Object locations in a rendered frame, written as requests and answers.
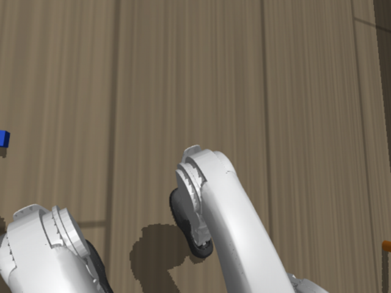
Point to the right robot foot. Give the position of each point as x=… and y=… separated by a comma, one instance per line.
x=202, y=251

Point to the left robot foot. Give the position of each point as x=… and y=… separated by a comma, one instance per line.
x=99, y=267

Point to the right robot hand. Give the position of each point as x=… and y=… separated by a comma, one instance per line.
x=305, y=285

